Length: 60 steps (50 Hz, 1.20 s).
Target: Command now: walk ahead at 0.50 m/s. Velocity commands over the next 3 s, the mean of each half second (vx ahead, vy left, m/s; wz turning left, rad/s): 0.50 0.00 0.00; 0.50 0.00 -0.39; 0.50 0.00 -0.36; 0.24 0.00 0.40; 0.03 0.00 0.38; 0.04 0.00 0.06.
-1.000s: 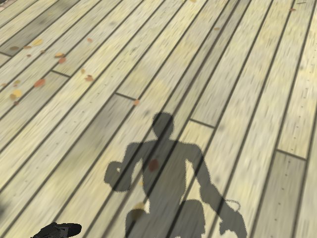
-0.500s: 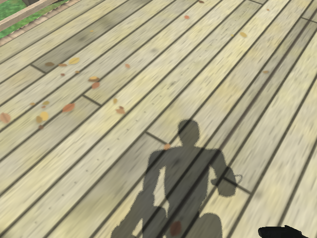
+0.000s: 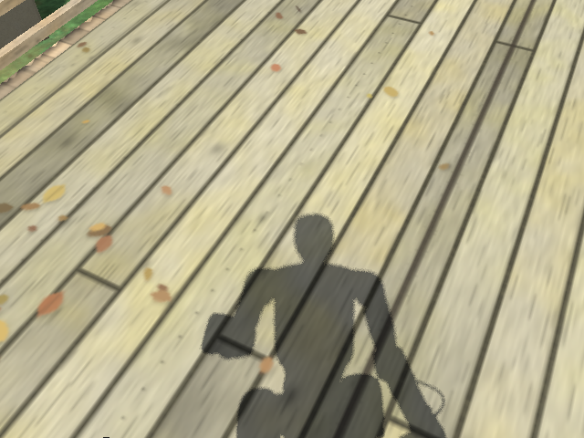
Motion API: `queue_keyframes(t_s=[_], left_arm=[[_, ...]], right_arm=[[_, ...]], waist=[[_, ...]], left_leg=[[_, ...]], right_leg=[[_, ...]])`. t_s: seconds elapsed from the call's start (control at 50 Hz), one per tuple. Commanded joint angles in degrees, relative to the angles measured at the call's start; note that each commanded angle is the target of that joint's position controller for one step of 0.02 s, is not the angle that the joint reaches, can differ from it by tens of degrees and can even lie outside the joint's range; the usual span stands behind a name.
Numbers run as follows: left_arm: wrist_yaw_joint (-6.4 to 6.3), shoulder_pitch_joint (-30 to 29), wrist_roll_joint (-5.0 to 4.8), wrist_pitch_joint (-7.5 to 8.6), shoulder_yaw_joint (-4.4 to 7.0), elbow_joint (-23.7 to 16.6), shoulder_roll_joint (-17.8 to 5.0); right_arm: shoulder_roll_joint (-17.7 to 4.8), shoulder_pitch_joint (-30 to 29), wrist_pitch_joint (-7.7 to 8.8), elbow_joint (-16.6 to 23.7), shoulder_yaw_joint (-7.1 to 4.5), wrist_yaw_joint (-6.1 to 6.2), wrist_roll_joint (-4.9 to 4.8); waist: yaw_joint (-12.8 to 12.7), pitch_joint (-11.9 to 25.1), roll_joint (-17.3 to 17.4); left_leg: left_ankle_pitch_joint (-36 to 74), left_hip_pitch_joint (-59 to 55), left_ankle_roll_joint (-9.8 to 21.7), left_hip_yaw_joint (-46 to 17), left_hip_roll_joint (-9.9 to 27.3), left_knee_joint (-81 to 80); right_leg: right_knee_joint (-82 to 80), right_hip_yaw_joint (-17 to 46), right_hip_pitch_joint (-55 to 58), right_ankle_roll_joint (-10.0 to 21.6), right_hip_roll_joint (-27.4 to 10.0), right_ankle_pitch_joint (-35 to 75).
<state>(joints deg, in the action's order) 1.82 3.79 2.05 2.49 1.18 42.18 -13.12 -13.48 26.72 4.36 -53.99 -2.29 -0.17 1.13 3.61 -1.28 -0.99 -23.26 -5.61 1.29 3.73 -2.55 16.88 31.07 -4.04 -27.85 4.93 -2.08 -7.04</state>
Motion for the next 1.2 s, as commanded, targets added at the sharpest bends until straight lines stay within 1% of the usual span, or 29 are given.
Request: queue_keyframes(t_s=[0.02,0.04,0.06,0.08,0.1,0.14,0.2,0.32,0.44,0.5,0.54,0.56,0.58,0.6,0.62,0.64,0.68,0.72,0.78,0.88,0.98,1.04,1.08,1.1,1.12,1.14,1.16,1.18,1.2], left_arm=[[-1.80,26.0,1.80,1.73,4.16,3.9,-12.3],[-1.82,26.8,1.37,1.51,5.51,4.2,-18.1],[-1.65,21.5,-0.74,0.85,4.89,3.4,-14.2],[-1.57,16.1,-1.03,0.85,3.87,2.8,-10.5],[-1.28,13.6,-0.84,1.20,3.11,2.9,-7.7],[-1.36,12.6,-1.25,1.94,2.37,4.1,-5.3],[-1.34,16.0,-1.61,3.09,2.55,6.3,-5.9],[-1.30,21.4,-1.79,3.03,2.39,9.7,-5.9],[-1.99,26.1,-1.14,2.81,2.35,12.9,-6.6],[-2.56,25.1,-0.81,2.47,2.48,13.8,-7.4],[-2.54,22.5,-0.82,2.24,2.64,13.7,-8.4],[-2.37,22.1,-1.26,2.35,2.21,12.9,-7.2],[-1.81,27.5,-3.59,2.41,0.73,10.7,-1.0],[-2.26,27.5,-2.65,1.96,2.00,11.9,-4.9],[-2.31,22.5,-1.87,1.55,2.88,11.1,-6.9],[-1.90,19.8,-1.79,1.63,2.68,10.5,-5.6],[-1.25,19.7,-0.64,0.34,2.74,10.9,-3.8],[-0.48,19.9,-0.30,-1.06,2.68,11.0,-2.1],[0.12,14.7,-0.41,-1.97,2.79,9.0,-1.7],[0.94,4.2,-0.52,-1.78,2.12,5.1,-1.0],[1.68,-3.4,-0.05,-1.61,1.64,1.7,-1.3],[1.39,-1.2,0.15,-1.69,2.29,1.7,-2.5],[0.80,7.7,0.11,-1.30,3.48,4.1,-4.4],[0.13,16.5,0.57,-0.73,4.66,6.8,-6.5],[-0.81,22.2,1.29,-0.65,6.67,7.7,-13.0],[-0.96,19.2,-0.37,-1.20,7.51,6.3,-17.2],[-1.31,18.7,-1.11,-1.85,7.08,6.5,-15.8],[-1.76,16.0,-1.41,-1.75,6.40,6.8,-13.1],[-1.88,13.2,-1.46,-1.40,5.69,6.6,-10.4]], right_arm=[[-6.6,-0.9,0.35,3.9,-1.01,0.46,0.03],[-1.4,6.0,0.46,4.6,-0.17,-0.05,-1.72],[-6.8,1.3,0.16,4.0,-1.39,0.19,0.00],[-7.2,-3.1,0.35,5.0,-1.66,-0.18,-0.15],[-5.9,-5.3,0.53,5.3,-1.25,-0.37,-0.31],[-4.3,-4.2,-0.82,4.5,-0.92,-0.83,0.79],[-3.2,-5.9,-2.10,4.4,-0.72,-1.55,1.00],[-2.4,-20.1,-2.25,8.2,0.02,-1.86,0.67],[-2.6,-29.1,-1.74,10.7,0.53,-1.74,0.37],[-3.5,-27.8,-1.07,10.9,0.05,-1.41,0.43],[-5.2,-15.3,-0.09,7.0,-1.02,-0.51,0.72],[-8.3,-4.7,0.68,4.0,-2.16,0.27,1.86],[-15.1,2.0,0.83,3.7,-3.93,0.92,3.40],[-13.6,-0.5,-0.07,4.2,-3.80,0.52,1.44],[-10.2,-6.9,-0.41,4.9,-2.87,0.45,0.47],[-6.4,-11.4,-0.14,5.5,-1.93,0.26,0.21],[-3.3,-13.3,0.62,4.5,-1.08,0.53,-0.13],[-3.1,-11.6,1.66,3.6,-1.04,0.68,-0.24],[-4.3,-9.2,2.53,2.3,-1.47,0.76,-0.40],[-4.1,-6.2,2.49,0.7,-1.28,0.97,-0.15],[-5.9,-1.5,1.77,-1.3,-1.72,1.79,0.05],[-7.7,-2.0,0.72,-1.5,-2.18,2.31,0.29],[-9.6,-2.8,-0.47,-1.1,-2.76,2.29,0.39],[-9.8,-3.6,-0.89,-0.3,-2.80,1.97,0.18],[-6.1,-2.9,-0.72,2.4,-1.90,1.49,-0.60],[-4.4,-5.2,0.04,6.6,-1.87,0.36,-0.71],[-7.2,-12.7,0.67,8.1,-2.21,0.10,-0.16],[-6.0,-13.5,1.50,8.6,-1.73,-0.10,-0.86],[-5.8,-11.9,1.70,7.5,-1.74,0.09,-0.74]], waist=[[-12.9,13.5,-4.3],[-9.1,18.8,-18.8],[-8.4,13.7,-8.3],[-6.5,6.1,-3.9],[-5.3,3.1,-1.2],[-2.6,1.4,-3.5],[-1.9,0.6,-2.7],[-4.6,-3.4,-2.2],[-6.8,-4.9,-2.5],[-5.0,-4.5,-2.5],[0.7,1.8,-1.8],[4.5,8.5,0.9],[3.4,18.4,12.4],[2.8,20.0,11.3],[0.3,10.0,6.0],[-1.1,4.1,4.2],[-3.9,-0.5,5.8],[-4.9,-0.4,5.5],[-5.2,-2.0,4.9],[-3.6,-4.5,4.5],[-1.6,-5.5,4.4],[-3.6,-3.1,6.2],[-7.4,2.4,6.8],[-11.5,7.1,4.0],[-12.7,13.4,-4.3],[-9.1,16.3,-12.7],[-10.6,10.8,-2.3],[-8.5,5.0,-0.3],[-5.5,1.5,3.0]], left_leg=[[32.2,17.7,5.0,0.3,8.4,35.0],[-6.6,37.3,3.0,-0.4,-3.2,53.3],[-4.8,42.5,4.1,-8.0,0.3,57.2],[1.1,43.4,4.4,-7.5,3.1,55.9],[5.0,41.4,4.2,-7.0,5.2,52.6],[7.3,36.2,3.0,-6.1,7.3,48.2],[10.0,37.1,1.6,-4.6,7.8,45.8],[21.3,44.0,-0.6,-1.9,8.9,30.3],[22.9,42.0,1.3,0.1,6.5,18.5],[17.1,37.0,3.5,0.3,4.5,15.1],[15.4,20.9,5.5,1.4,1.1,10.3],[14.8,5.1,7.6,-3.8,6.1,9.7],[6.6,-14.0,13.4,-28.7,24.8,7.1],[4.0,-11.8,15.2,-42.0,29.0,-0.8],[0.5,-3.1,12.9,-32.6,26.0,-2.1],[2.8,4.9,11.1,-25.0,23.5,-4.8],[10.3,13.6,7.2,-13.9,18.8,-7.8],[16.0,15.5,6.7,-8.8,17.9,-8.9],[20.6,14.2,6.8,-2.8,17.1,-10.3],[26.9,11.8,6.4,4.9,15.4,-10.1],[36.4,3.0,6.1,9.0,18.1,-7.3],[58.3,-1.5,5.3,11.7,18.8,1.8],[66.5,-1.2,5.0,12.4,18.8,17.3],[58.4,5.2,3.5,13.3,17.8,31.1],[32.4,22.8,1.0,13.3,14.1,50.8],[-8.5,42.9,-1.9,4.1,0.7,67.4],[-3.4,49.5,-1.2,-4.5,4.5,67.0],[2.4,49.1,-0.7,-4.7,7.0,62.7],[4.9,45.3,-0.6,-4.9,9.0,56.6]], right_leg=[[-3.7,12.9,33.7,5.6,-9.8,-8.1],[-13.4,42.2,45.6,12.8,-23.4,-12.7],[-16.3,42.4,40.6,11.1,-20.2,-16.2],[-16.3,32.4,32.9,9.5,-18.4,-14.1],[-18.0,26.1,26.9,8.1,-15.7,-7.0],[-20.3,17.3,20.5,5.7,-11.4,1.0],[-22.5,12.8,19.6,6.5,-10.2,8.1],[-24.9,7.3,22.9,6.2,-7.8,12.3],[-22.7,5.9,30.4,6.1,-9.9,19.1],[-17.2,6.7,33.3,5.5,-11.2,30.3],[-3.3,5.5,31.0,3.9,-8.9,40.6],[10.0,4.1,21.9,2.9,-6.2,30.4],[32.1,0.0,2.2,0.1,1.9,0.9],[41.1,5.2,-5.0,0.6,5.7,-22.6],[42.4,7.7,-7.5,1.2,1.5,-17.8],[39.6,7.5,-6.8,1.2,-0.8,-13.1],[35.4,7.0,-2.8,0.4,-3.1,-9.7],[35.3,6.3,-1.7,-0.4,-3.3,-7.8],[32.9,5.6,-7.6,-1.3,-4.4,-2.0],[18.0,2.4,-10.0,-2.1,-3.7,7.5],[7.5,-2.5,-8.6,0.7,-2.0,5.6],[5.5,-5.5,-2.7,3.8,2.3,-2.7],[3.3,-6.2,7.5,6.7,6.6,-8.2],[-1.8,-3.9,19.9,8.7,7.3,-6.7],[-4.3,15.6,36.2,13.7,-6.4,-14.7],[-14.2,46.7,45.2,21.2,-17.9,-11.3],[-16.1,40.4,42.4,18.9,-16.5,-7.5],[-16.4,32.9,35.2,17.0,-15.4,-2.2],[-17.1,27.4,28.4,14.1,-12.3,4.7]])
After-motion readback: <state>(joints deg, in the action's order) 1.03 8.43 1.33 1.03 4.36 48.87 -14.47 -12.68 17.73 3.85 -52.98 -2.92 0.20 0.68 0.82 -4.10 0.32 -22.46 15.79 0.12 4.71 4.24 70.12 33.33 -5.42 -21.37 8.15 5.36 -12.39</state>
